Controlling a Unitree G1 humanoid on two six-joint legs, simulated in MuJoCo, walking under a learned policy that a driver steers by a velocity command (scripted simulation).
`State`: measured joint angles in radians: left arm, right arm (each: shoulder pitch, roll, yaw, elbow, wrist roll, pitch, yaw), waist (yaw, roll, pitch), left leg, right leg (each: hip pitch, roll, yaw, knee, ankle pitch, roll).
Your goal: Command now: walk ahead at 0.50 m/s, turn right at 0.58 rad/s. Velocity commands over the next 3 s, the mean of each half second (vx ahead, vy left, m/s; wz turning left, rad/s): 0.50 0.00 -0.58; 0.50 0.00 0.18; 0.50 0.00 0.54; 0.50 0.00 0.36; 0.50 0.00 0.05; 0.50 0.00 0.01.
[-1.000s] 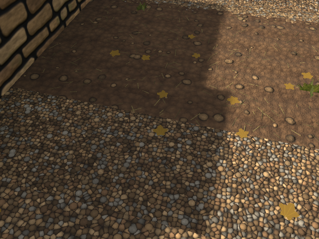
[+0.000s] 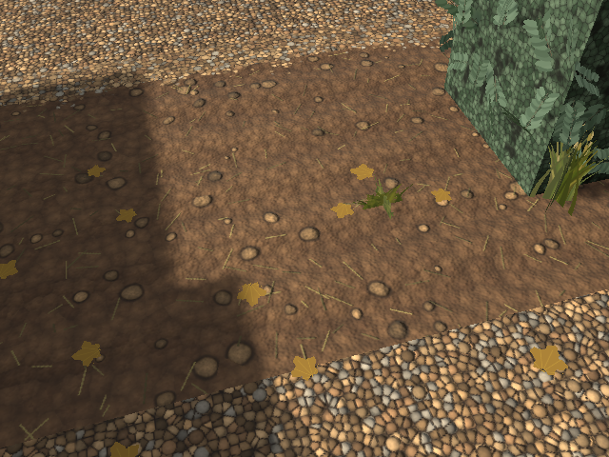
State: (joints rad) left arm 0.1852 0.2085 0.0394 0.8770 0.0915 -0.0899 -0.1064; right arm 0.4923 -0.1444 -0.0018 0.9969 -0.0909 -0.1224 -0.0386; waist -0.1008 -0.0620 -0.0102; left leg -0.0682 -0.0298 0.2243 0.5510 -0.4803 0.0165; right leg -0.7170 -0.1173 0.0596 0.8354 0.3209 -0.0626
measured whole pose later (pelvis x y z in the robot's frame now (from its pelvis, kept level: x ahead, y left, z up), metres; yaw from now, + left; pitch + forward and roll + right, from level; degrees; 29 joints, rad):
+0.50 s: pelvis +0.29 -0.05 -0.15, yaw -17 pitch +3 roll -1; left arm 0.26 0.23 0.06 0.88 -0.02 -0.03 0.02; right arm 0.06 -0.24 -0.05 0.76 0.00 -0.10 -0.04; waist 0.03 0.03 -0.01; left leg -0.71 0.11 -0.09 0.85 -0.11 -0.10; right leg -0.30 0.12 0.09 0.53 -0.28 -0.07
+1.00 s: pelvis +0.55 -0.07 -0.14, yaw -8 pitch +5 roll -1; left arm -0.02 0.23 0.06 0.77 -0.01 -0.10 0.01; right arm 0.41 -0.23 -0.08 0.87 0.04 -0.06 -0.02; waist -0.10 -0.02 -0.02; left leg -0.17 -0.07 -0.14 0.36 -0.26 0.06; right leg -0.55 0.00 0.08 0.50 -0.05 0.01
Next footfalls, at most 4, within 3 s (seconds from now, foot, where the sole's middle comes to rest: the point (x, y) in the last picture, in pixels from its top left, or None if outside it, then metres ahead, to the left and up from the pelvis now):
0.24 right None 0.29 -0.15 -0.92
0.62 left None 0.55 0.03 -0.92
1.08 right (379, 396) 0.72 -0.22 -0.92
1.56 left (262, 315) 1.00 0.07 -0.92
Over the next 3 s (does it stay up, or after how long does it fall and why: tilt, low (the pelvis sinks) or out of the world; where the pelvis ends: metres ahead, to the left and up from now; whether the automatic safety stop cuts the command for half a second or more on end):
stays up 1.58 0.19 -0.14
